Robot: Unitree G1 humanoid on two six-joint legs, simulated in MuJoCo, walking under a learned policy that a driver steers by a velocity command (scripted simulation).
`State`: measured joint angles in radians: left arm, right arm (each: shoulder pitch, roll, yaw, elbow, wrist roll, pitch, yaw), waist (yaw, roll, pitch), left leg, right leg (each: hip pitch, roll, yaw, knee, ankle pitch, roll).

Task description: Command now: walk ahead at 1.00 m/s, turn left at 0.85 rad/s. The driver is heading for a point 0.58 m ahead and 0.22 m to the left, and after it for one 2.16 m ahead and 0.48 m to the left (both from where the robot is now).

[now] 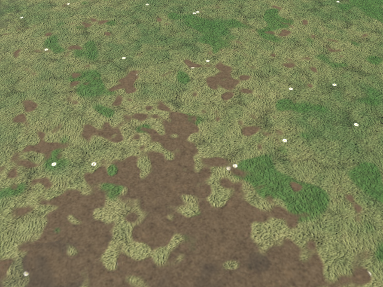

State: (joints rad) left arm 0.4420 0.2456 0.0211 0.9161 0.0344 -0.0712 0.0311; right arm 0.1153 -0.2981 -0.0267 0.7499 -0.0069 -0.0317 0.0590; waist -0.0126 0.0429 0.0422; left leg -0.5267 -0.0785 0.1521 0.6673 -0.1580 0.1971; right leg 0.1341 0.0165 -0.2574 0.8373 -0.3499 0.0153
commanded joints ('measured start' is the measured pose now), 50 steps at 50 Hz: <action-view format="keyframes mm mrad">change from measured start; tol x64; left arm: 1 -146 84 5 -279 -10 -40 -15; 50 -25 81 20 -107 -17 55 -65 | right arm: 1 400 -345 -114 78 -13 34 -41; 50 180 -48 -30 28 -21 -84 -56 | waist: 1 -96 234 -300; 21 91 -524 -474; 50 47 -38 27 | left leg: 1 977 293 -809 -180 -22 348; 15 285 76 -540 -423 278 38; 22 -292 16 -286 785 -252 -71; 35 -197 138 -52 247 160 -72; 43 1022 431 -690 -154 -232 89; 50 355 307 -317 -529 -44 -20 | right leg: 1 -1003 63 295 983 -190 20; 15 -527 -60 272 -264 433 32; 22 179 -478 1139 -608 -605 -151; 40 -122 -296 32 -385 1454 -82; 43 -731 -43 135 654 -130 -72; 50 -748 -179 346 442 114 -79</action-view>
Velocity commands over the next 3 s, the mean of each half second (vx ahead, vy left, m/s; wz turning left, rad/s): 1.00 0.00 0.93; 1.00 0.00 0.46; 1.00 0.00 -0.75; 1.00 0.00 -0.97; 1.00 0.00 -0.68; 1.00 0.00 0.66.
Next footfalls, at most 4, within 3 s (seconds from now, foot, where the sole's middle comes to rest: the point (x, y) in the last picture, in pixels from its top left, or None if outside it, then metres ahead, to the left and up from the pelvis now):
0.38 right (235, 252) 0.60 -0.12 -0.73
0.84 left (125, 202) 0.81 0.29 -0.73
1.28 right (101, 122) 1.24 0.45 -0.73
1.70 left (55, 75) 1.59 0.74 -0.73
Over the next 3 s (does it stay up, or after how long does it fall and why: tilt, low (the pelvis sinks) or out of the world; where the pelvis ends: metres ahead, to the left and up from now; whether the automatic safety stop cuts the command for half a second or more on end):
stays up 2.59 0.27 0.02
